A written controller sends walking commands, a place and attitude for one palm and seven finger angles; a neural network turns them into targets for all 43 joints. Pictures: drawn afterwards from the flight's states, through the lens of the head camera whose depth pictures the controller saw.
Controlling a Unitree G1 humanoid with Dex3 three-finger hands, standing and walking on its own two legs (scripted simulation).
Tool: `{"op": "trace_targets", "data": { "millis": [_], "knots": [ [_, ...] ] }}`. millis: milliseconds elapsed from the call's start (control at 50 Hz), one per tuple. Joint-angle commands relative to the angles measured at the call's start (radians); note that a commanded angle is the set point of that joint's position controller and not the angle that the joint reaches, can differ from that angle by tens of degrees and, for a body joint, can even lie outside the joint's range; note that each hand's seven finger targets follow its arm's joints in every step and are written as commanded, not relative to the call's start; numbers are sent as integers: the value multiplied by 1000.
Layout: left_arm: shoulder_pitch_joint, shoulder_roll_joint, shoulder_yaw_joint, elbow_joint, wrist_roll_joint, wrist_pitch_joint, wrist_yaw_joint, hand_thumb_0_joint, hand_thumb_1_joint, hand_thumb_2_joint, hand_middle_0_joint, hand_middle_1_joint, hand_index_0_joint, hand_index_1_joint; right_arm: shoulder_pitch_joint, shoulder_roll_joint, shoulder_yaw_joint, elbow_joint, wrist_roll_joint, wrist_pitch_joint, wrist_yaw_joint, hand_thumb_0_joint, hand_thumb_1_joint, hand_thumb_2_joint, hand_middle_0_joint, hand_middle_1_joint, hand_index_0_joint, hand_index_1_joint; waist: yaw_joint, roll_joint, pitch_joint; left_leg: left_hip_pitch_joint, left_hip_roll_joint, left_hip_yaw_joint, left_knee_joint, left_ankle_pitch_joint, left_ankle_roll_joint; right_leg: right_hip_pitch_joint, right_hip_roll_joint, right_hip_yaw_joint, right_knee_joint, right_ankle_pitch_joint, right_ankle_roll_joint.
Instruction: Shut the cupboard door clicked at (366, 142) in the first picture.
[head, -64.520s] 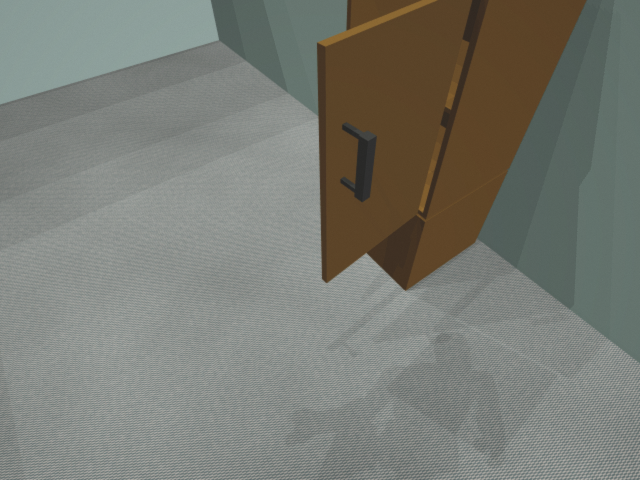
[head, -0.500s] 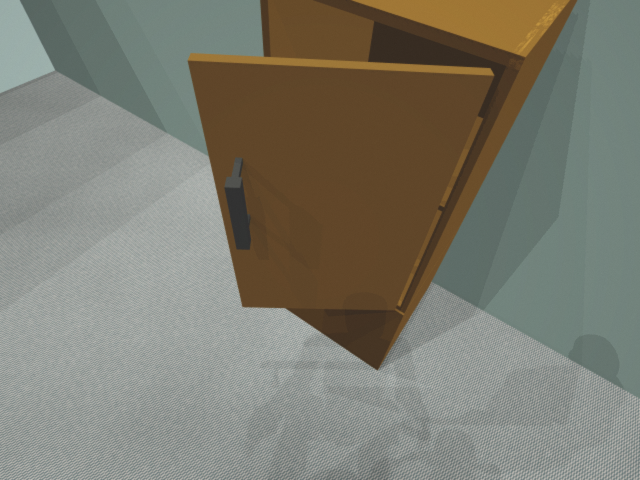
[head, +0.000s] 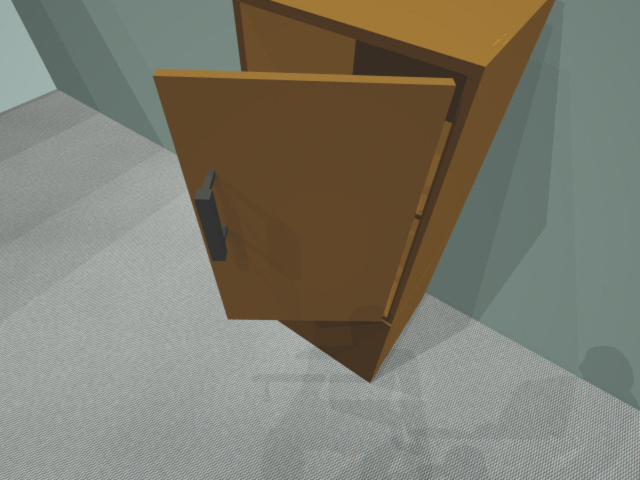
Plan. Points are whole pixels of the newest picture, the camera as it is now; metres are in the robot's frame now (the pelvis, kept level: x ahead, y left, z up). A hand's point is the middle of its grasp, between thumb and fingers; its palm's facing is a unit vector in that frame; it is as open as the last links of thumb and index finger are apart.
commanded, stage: come to a stop and stand still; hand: left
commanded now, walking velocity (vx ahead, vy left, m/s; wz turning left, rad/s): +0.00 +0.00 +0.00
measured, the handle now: (214, 217) +0.47 +0.19 +0.03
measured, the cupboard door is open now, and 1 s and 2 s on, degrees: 35 35 35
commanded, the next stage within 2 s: look again from close up in 0.56 s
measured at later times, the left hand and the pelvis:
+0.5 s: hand out of the picture +0.00 +0.18 -0.18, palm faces +0.03 -0.99 -0.16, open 7.4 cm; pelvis +0.01 +0.01 +0.00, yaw +0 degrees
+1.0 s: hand out of the picture +0.00 +0.23 -0.18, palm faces +0.00 -0.98 -0.21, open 7.4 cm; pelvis -0.03 +0.05 -0.01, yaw -1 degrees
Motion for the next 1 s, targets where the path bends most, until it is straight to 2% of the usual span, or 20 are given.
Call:
{"op": "trace_targets", "data": {
  "millis": [0, 60, 100, 240, 300, 460, 620, 640, 660, 680, 700, 720, 740, 760, 780, 840, 860, 920, 940, 980],
  "knots": [
    [87, 98, 15, -19, -3, -11, 13, 0, 900, 900, -200, -300, -200, -300, 44, -101, -15, -32, 5, -12, -12, 0, -900, -900, 200, 300, 200, 300, 9, -22, 15, 72, 36, -10, -9, 205, 42, -88, -124, 79, -75, 357, -8],
    [93, 91, 15, -18, 1, -11, 15, 0, 900, 900, -200, -300, -200, -300, 39, -97, -17, -32, 6, -12, -14, 0, -900, -900, 200, 300, 200, 300, 9, -21, 27, 79, 39, -9, -13, 213, 46, -92, -119, 77, -73, 361, -5],
    [91, 93, 15, -19, 0, -10, 15, 0, 900, 900, -200, -300, -200, -300, 35, -101, -17, -33, 6, -13, -15, 0, -900, -900, 200, 300, 200, 300, 8, 5, 23, 79, 40, -11, -13, 229, 46, -85, -119, 74, -67, 360, -4],
    [100, 93, 13, -14, 1, -8, 15, 0, 900, 900, -200, -300, -200, -300, 15, -110, -15, -43, 6, -14, -16, 0, -900, -900, 200, 300, 200, 300, 12, -7, 31, 92, 39, -19, -20, 248, 52, -82, -121, 67, -70, 358, 0],
    [101, 96, 13, -17, 1, -9, 15, 0, 900, 900, -200, -300, -200, -300, 10, -116, -15, -46, 5, -17, -16, 0, -900, -900, 200, 300, 200, 300, 14, 15, 7, 105, 38, -21, -15, 281, 54, -65, -121, 67, -64, 380, 1],
    [92, 105, 12, -20, 3, -7, 15, 0, 900, 900, -200, -300, -200, -300, 5, -126, -14, -50, 7, -19, -15, 0, -900, -900, 200, 300, 200, 300, 18, -10, 16, 106, 41, -25, -30, 287, 58, -55, -120, 59, -72, 354, 5],
    [88, 116, 11, -22, 0, -7, 14, 0, 900, 900, -200, -300, -200, -300, 8, -131, -12, -51, 6, -19, -12, 0, -900, -900, 200, 300, 200, 300, 19, -6, 12, 102, 37, -31, -42, 274, 59, -45, -124, 57, -78, 331, 6],
    [143, 132, 4, -25, 22, -57, 55, 0, 900, 900, -200, -300, -200, -300, -86, -153, -14, -128, 12, -44, 5, 0, -900, -900, 200, 300, 200, 300, 43, 97, 10, 83, 33, 28, 195, 414, 45, -148, -167, 128, -51, 719, 34],
    [118, 187, 16, -50, 16, -68, 56, 0, 900, 900, -200, -300, -200, -300, -61, -125, -4, -164, 6, -42, 12, 0, -900, -900, 200, 300, 200, 300, -4, 100, 7, 16, -2, 30, 180, 356, 47, -79, -188, 100, 10, 988, 26],
    [127, 182, 16, -75, 11, -68, 50, 0, 900, 900, -200, -300, -200, -300, 25, -105, -10, -156, -2, -49, 8, 0, -900, -900, 200, 300, 200, 300, -15, 19, -115, 37, -1, 36, 139, 269, 68, -2, -182, 86, 114, 1026, 6],
    [118, 162, 8, -84, 4, -67, 47, 0, 900, 900, -200, -300, -200, -300, 45, -124, -14, -155, -1, -51, 4, 0, -900, -900, 200, 300, 200, 300, -10, -38, -195, 65, 5, 17, 151, 323, 81, 35, -164, 64, 149, 973, 6],
    [121, 154, 10, -96, 3, -62, 45, 0, 900, 900, -200, -300, -200, -300, 45, -139, -21, -164, 5, -48, 3, 0, -900, -900, 200, 300, 200, 300, -5, -78, -209, 74, 23, 6, 153, 374, 88, 20, -150, 56, 152, 867, 6],
    [122, 142, 9, -103, 4, -56, 43, 0, 900, 900, -200, -300, -200, -300, 38, -149, -24, -171, 7, -46, 2, 0, -900, -900, 200, 300, 200, 300, 2, -66, -182, 70, 36, -3, 148, 398, 91, -15, -141, 54, 140, 739, 6],
    [120, 136, 6, -112, 7, -48, 42, 0, 900, 900, -200, -300, -200, -300, 29, -149, -22, -174, 4, -46, 1, 0, -900, -900, 200, 300, 200, 300, 9, -3, -129, 59, 41, -4, 138, 423, 91, -55, -131, 55, 127, 620, 3],
    [118, 138, 7, -118, 7, -42, 40, 0, 900, 900, -200, -300, -200, -300, 15, -146, -21, -183, 4, -41, 2, 0, -900, -900, 200, 300, 200, 300, 14, 0, -86, 40, 41, -15, 129, 389, 90, -89, -121, 60, 108, 509, 2],
    [91, 139, 1, -134, 8, -24, 32, 0, 900, 900, -200, -300, -200, -300, -13, -154, -22, -198, 4, -32, 6, 0, -900, -900, 200, 300, 200, 300, 15, 9, -6, -9, 40, -46, 66, 236, 93, -151, -97, 64, 73, 221, 1],
    [88, 141, 0, -136, 10, -22, 30, 0, 900, 900, -200, -300, -200, -300, -18, -156, -21, -197, 2, -33, 8, 0, -900, -900, 200, 300, 200, 300, 21, 16, 21, -34, 39, -54, 48, 199, 97, -156, -93, 62, 60, 167, 3],
    [70, 151, -2, -151, 10, -10, 21, 0, 900, 900, -200, -300, -200, -300, -32, -171, -27, -212, -1, -25, 16, 0, -900, -900, 200, 300, 200, 300, 16, 40, 78, -90, 28, -88, -45, -117, 94, -217, -81, 73, 28, -65, 0],
    [75, 155, -2, -154, 12, -9, 19, 0, 900, 900, -200, -300, -200, -300, -34, -175, -29, -215, -2, -22, 19, 0, -900, -900, 200, 300, 200, 300, 18, 35, 92, -111, 27, -101, -72, -200, 93, -229, -78, 73, 24, -99, 1],
    [86, 167, -2, -161, 14, -9, 17, 0, 900, 900, -200, -300, -200, -300, -33, -186, -31, -221, -3, -22, 21, 0, -900, -900, 200, 300, 200, 300, 22, 44, 82, -128, 26, -108, -96, -259, 95, -220, -79, 68, 25, -111, 1]
  ]
}}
